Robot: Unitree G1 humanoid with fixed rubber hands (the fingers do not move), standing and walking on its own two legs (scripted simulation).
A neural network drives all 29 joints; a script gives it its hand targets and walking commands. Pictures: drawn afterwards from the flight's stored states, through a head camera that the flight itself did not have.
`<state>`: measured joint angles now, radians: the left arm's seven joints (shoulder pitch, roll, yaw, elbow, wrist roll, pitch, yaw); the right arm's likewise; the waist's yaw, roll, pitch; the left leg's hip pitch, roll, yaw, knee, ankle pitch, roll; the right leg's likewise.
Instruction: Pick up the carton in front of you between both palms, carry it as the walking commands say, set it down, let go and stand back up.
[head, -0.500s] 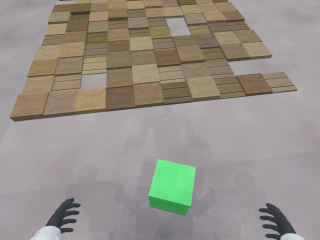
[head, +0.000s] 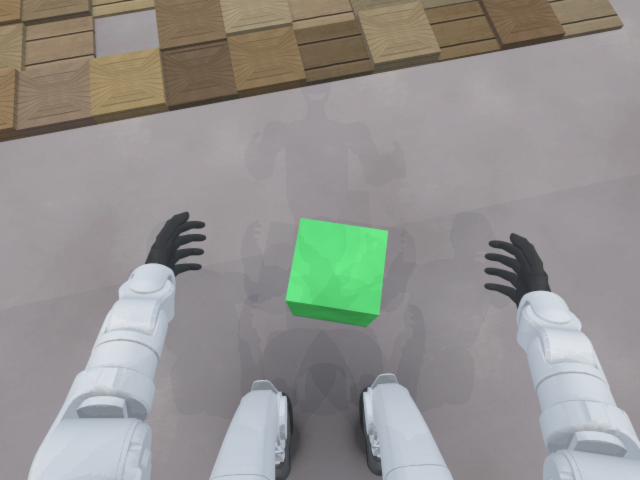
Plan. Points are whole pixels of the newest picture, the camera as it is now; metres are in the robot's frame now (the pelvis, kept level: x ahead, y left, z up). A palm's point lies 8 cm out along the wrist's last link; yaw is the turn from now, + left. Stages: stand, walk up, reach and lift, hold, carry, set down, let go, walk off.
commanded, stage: reach and lift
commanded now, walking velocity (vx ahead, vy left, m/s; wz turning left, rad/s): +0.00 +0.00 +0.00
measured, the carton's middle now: (336, 276) +0.47 -0.05 -0.57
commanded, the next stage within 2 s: none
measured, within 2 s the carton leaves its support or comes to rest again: neither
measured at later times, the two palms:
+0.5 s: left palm (234, 186) +0.53 +0.13 -0.15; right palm (468, 220) +0.45 -0.24 -0.15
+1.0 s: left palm (253, 247) +0.50 +0.14 -0.40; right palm (430, 269) +0.43 -0.24 -0.39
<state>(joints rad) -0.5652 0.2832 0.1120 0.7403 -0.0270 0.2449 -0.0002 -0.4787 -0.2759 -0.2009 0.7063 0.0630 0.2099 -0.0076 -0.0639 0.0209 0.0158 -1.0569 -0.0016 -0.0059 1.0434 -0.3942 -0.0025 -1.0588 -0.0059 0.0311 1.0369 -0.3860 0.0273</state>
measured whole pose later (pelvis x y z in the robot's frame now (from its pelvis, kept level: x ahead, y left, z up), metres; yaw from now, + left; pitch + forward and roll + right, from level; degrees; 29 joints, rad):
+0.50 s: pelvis -0.03 +0.00 -0.05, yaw +0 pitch +44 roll -1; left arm -1.28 0.31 0.27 1.01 0.12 0.18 -0.03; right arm -1.08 -0.13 -0.44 0.76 -0.03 0.17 -0.08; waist -0.12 0.02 -0.01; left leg -1.59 -0.01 -0.04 1.16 -0.34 -0.02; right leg -1.59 0.00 0.02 1.14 -0.33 0.03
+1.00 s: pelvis -0.05 +0.00 -0.24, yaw -2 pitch +48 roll -2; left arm -1.33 0.38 0.05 1.01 -0.12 0.12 0.09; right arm -1.16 -0.26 -0.29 0.88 0.18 0.08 -0.12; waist -0.09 0.01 0.08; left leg -2.20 -0.06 -0.06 1.91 -0.54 -0.03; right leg -2.19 0.04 0.05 1.88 -0.52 0.07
